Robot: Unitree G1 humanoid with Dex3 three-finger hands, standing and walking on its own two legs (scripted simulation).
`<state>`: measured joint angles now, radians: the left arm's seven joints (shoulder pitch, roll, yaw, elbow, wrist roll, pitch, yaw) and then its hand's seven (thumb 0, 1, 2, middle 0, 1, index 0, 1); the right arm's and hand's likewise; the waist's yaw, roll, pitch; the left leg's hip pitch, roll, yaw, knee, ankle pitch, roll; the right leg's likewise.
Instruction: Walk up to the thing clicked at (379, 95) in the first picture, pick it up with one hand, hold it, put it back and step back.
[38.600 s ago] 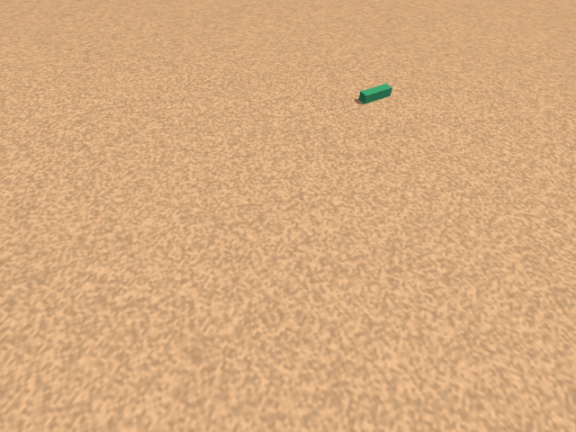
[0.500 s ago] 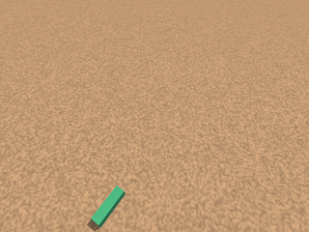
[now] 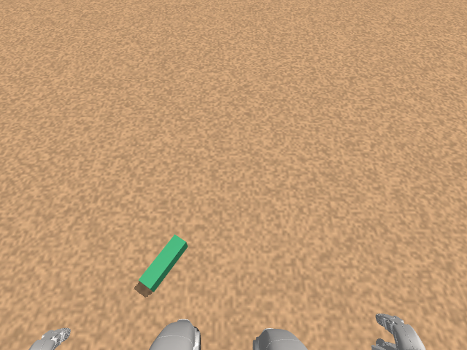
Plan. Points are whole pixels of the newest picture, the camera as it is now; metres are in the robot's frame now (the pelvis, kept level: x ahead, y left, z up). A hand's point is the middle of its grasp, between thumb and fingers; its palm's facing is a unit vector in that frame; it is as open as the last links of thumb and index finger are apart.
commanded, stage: step back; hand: left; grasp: from above
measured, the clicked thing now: (164, 262) +0.45 +0.28 -0.72
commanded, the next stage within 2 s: none
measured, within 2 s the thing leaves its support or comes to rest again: neither
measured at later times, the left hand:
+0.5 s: hand out of the picture -0.03 +0.28 -0.14, palm faces +0.09 -0.91 -0.41, open 7.4 cm
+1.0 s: hand out of the picture -0.25 +0.30 -0.15, palm faces -0.04 -0.90 -0.43, open 7.4 cm
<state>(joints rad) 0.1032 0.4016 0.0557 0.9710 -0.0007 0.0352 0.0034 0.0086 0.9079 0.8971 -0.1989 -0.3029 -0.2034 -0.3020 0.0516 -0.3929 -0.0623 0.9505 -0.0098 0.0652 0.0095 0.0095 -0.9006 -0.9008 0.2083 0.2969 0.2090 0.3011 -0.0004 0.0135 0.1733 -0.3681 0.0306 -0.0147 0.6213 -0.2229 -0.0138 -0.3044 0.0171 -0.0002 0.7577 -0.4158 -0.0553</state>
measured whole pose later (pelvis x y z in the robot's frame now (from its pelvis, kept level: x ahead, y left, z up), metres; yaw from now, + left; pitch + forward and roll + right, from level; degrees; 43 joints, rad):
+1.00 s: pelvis -0.29 +0.02 -0.01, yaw -3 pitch -3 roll +0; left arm 0.26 0.39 0.07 0.90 0.02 0.03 0.02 0.01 0.91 0.90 -0.20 -0.30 -0.20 -0.30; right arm 0.04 -0.37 -0.05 0.82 -0.02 0.06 0.01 0.01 -0.90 -0.90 0.21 0.30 0.21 0.30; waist 0.03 0.03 0.20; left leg -0.44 0.05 0.11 0.63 -0.14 0.04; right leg -0.21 0.01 0.04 0.69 -0.44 0.01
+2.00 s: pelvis -0.58 +0.02 +0.01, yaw +0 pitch -1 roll +0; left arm 0.22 0.36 0.06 0.91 0.05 0.00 0.01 0.01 0.90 0.90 -0.20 -0.30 -0.21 -0.30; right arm 0.21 -0.41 -0.05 0.94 -0.02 0.05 0.00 0.01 -0.90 -0.90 0.21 0.30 0.21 0.30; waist 0.03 0.05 0.08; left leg -0.31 -0.03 -0.09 0.80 -0.49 -0.01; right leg -0.29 -0.03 0.00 0.63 -0.32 0.00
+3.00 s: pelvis -0.53 +0.04 +0.02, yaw +1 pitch -2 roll +0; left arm 0.08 0.36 0.01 1.07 0.00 -0.01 0.01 0.01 0.91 0.90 -0.20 -0.30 -0.20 -0.30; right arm 0.04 -0.34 -0.02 1.06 -0.01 -0.01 0.00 0.01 -0.90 -0.90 0.21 0.30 0.21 0.30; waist 0.01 0.00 0.07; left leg -0.20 0.02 0.01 0.48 -0.25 -0.01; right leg -0.13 -0.03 0.00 0.46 -0.29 0.03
